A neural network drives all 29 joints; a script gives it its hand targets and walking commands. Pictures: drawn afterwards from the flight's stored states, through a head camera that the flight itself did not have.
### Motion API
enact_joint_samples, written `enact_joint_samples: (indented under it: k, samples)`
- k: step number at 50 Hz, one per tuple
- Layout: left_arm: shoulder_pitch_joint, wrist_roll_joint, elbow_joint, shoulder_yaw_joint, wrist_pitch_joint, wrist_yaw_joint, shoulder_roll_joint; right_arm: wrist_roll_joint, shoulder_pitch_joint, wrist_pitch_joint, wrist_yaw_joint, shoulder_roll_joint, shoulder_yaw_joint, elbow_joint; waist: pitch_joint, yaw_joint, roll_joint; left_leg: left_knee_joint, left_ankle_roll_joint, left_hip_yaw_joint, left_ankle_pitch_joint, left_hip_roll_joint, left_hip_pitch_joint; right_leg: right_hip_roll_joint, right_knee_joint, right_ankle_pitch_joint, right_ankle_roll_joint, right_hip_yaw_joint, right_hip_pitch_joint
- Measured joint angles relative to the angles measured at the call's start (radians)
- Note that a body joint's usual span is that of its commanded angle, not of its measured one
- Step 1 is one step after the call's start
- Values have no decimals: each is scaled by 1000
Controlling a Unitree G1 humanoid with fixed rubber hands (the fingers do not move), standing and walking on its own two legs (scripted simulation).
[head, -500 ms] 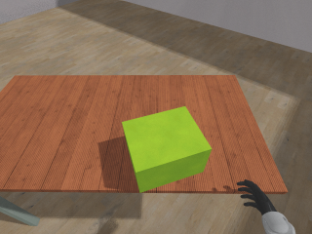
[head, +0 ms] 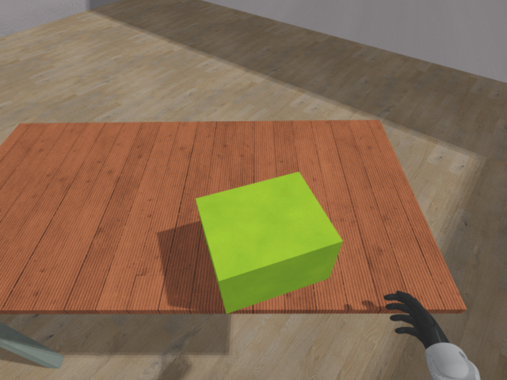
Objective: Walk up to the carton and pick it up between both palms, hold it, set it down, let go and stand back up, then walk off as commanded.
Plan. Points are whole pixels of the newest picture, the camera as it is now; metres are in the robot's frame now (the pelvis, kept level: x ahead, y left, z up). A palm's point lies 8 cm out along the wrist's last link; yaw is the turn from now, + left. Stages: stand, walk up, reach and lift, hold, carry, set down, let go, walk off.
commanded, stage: walk off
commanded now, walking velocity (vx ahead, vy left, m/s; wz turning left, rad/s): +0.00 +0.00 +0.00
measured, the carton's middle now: (264, 239) +0.38 +0.02 -0.05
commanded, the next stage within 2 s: none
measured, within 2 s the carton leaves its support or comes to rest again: neither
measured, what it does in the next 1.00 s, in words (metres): walks backwards: right foot, then left foot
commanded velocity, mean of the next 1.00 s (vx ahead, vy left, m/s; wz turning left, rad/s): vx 0.00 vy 0.00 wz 0.00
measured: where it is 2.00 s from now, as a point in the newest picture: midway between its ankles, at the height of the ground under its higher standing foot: outside the picture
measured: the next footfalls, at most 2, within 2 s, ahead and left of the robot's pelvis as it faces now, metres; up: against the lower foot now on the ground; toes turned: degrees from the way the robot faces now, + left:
right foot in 0.42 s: -0.04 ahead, -0.15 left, +0.00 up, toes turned +3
left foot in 1.00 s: -0.19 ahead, +0.12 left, +0.00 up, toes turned +1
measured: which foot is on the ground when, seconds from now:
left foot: down 0.00-0.40, up 0.42-0.98, down 1.00-1.00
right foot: down 0.00-0.16, up 0.18-0.40, down 0.42-1.00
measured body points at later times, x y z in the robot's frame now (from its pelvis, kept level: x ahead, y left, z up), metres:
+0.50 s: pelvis -0.09 -0.06 -0.02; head +0.00 -0.10 +0.41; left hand -0.03 +0.29 -0.11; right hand +0.04 -0.39 -0.16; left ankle -0.04 +0.09 -0.69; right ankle -0.08 -0.15 -0.74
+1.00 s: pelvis -0.18 -0.03 -0.03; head -0.12 -0.03 +0.42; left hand -0.07 +0.31 -0.11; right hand -0.03 -0.35 -0.13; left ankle -0.23 +0.11 -0.75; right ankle -0.08 -0.15 -0.74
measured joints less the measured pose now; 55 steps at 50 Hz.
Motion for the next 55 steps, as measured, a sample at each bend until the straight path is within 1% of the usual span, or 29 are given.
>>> enact_joint_samples:
  k: [4, 7, 9, 11, 13, 15, 17, 18, 20, 21, 22, 23, 24, 25, 27, 30, 32, 35, 38, 41, 46, 47, 49, 50, 51, 52, 53, 54, 55]
  samples:
    - [-1, 0, -1, 1, 1, 0, 0, 0, 0, 0, 0, 1, -1, -1, 1, 0, -1, -1, 0, 1, 0, 0, 1, -1, 0, 0, 0, 1, 0]
    - [-15, -18, -82, 11, 19, 9, 2, 21, -8, 7, 14, 19, -42, -35, 31, -8, -7, 53, 5, -9, -9, 1, -48, 2, 80, -26, -22, -5, -57]
    - [-33, -19, -142, 21, 21, 11, 6, 23, -23, 17, 11, 35, -62, -68, 62, -15, -12, 92, 8, -16, -14, 3, -83, 12, 177, -54, -48, 4, -113]
    - [-55, -17, -189, 24, 28, 10, 7, 13, -39, 37, 1, 39, -73, -93, 89, -19, -7, 118, 6, -29, -10, 12, -113, 45, 329, -164, -65, 15, -180]
    - [-74, -14, -228, 22, 34, 9, 6, -3, -54, 68, -14, 27, -86, -84, 116, -18, 8, 127, 2, -43, 4, 24, -135, 83, 492, -248, -69, 17, -240]
    - [-73, -10, -264, 20, 34, 6, 8, -18, -57, 100, -27, 1, -104, -54, 140, -14, 24, 130, -2, -50, 21, 32, -154, 106, 585, -265, -71, 17, -274]
    - [-48, -6, -286, 21, 35, 4, 13, -25, -45, 127, -36, -33, -122, -25, 160, -11, 39, 138, -11, -51, 32, 39, -171, 107, 577, -249, -74, 10, -268]
    - [-30, -3, -290, 24, 37, 3, 16, -25, -36, 140, -39, -50, -129, -12, 169, -10, 47, 148, -17, -49, 34, 43, -180, 99, 534, -229, -75, 1, -251]
    - [14, 6, -287, 35, 39, 1, 32, -22, -12, 163, -42, -82, -141, 9, 181, -8, 53, 192, -30, -43, 25, 49, -211, 78, 374, -161, -73, -10, -188]
    - [33, 10, -276, 44, 38, 3, 39, -19, 0, 172, -43, -96, -146, 21, 193, -12, 58, 246, -24, -50, -17, 49, -239, 77, 329, -147, -75, -9, -173]
    - [41, 16, -258, 50, 43, 7, 36, -14, 10, 185, -46, -108, -156, 40, 213, -20, 73, 339, -9, -109, -120, 23, -270, 83, 344, -149, -79, -19, -179]
    - [45, 20, -240, 52, 52, 13, 30, -7, 26, 197, -52, -115, -165, 61, 229, -25, 82, 459, 4, -183, -213, -27, -298, 83, 352, -150, -84, -28, -181]
    - [47, 21, -226, 54, 59, 20, 23, 2, 47, 207, -57, -119, -171, 80, 242, -26, 89, 575, 13, -236, -266, -78, -317, 81, 341, -143, -89, -32, -175]
    - [46, 22, -219, 58, 65, 28, 17, 9, 73, 212, -59, -120, -172, 95, 251, -24, 91, 675, 14, -262, -286, -119, -327, 77, 319, -128, -92, -34, -167]
    - [44, 20, -225, 64, 69, 43, 11, 10, 127, 220, -60, -113, -168, 114, 259, -16, 84, 816, 8, -264, -294, -168, -324, 65, 274, -93, -96, -35, -159]
    - [45, 12, -271, 61, 58, 65, 9, 1, 182, 227, -56, -97, -156, 128, 259, -9, 62, 895, -1, -250, -304, -197, -279, 50, 246, -65, -101, -33, -168]
    - [40, 5, -299, 56, 49, 75, 6, -5, 195, 228, -55, -91, -150, 130, 254, -9, 52, 878, -5, -257, -306, -200, -238, 44, 244, -56, -102, -35, -182]
    - [18, -2, -324, 45, 43, 81, -7, -8, 188, 224, -55, -92, -146, 129, 244, -13, 49, 792, -10, -280, -315, -187, -182, 40, 249, -44, -103, -42, -204]
    - [-13, -4, -339, 33, 41, 77, -22, -7, 159, 217, -54, -101, -146, 125, 234, -14, 53, 706, -12, -300, -334, -166, -146, 37, 256, -31, -102, -52, -225]
    - [-40, 0, -349, 25, 41, 68, -29, -6, 124, 209, -53, -108, -146, 116, 226, -12, 53, 661, -10, -305, -354, -146, -132, 29, 263, -16, -97, -60, -246]
    - [-65, 11, -365, 25, 46, 54, -7, -5, 85, 195, -42, -107, -145, 94, 211, -6, 35, 560, 5, -267, -355, -104, -108, 8, 272, 16, -80, -66, -283]
    - [-65, 12, -367, 27, 48, 52, 3, -5, 83, 192, -39, -105, -144, 92, 207, -5, 29, 511, 11, -253, -344, -91, -95, 4, 274, 23, -74, -66, -291]
    - [-62, 11, -369, 29, 55, 47, 28, -5, 85, 182, -31, -101, -143, 89, 193, -5, 15, 360, 20, -219, -280, -64, -49, -6, 288, 32, -58, -65, -314]
    - [-58, 9, -366, 31, 58, 47, 41, -6, 89, 176, -28, -101, -144, 89, 183, -5, 8, 286, 14, -209, -266, -56, -25, -9, 305, 32, -51, -62, -334]
    - [-57, 3, -355, 38, 62, 48, 55, -7, 86, 171, -26, -91, -143, 94, 186, 0, -13, 274, -6, -192, -262, -63, -22, -5, 330, 2, -56, -33, -349]
    - [-55, -1, -337, 46, 67, 51, 62, -5, 88, 168, -23, -83, -139, 94, 189, 2, -20, 279, -18, -184, -254, -61, -25, 30, 384, -95, -63, 15, -364]
    - [-50, -5, -322, 51, 73, 55, 65, -3, 93, 165, -23, -77, -134, 93, 190, -3, -17, 278, -23, -184, -243, -53, -27, 78, 473, -179, -71, 59, -381]
    - [-40, -10, -314, 53, 74, 58, 69, -1, 98, 165, -26, -70, -128, 90, 190, -8, -14, 266, -24, -186, -226, -44, -27, 123, 573, -226, -76, 89, -397]
    - [-27, -15, -311, 53, 72, 58, 74, 1, 102, 163, -30, -63, -126, 86, 191, -12, -12, 250, -22, -188, -208, -36, -26, 157, 666, -251, -76, 102, -410]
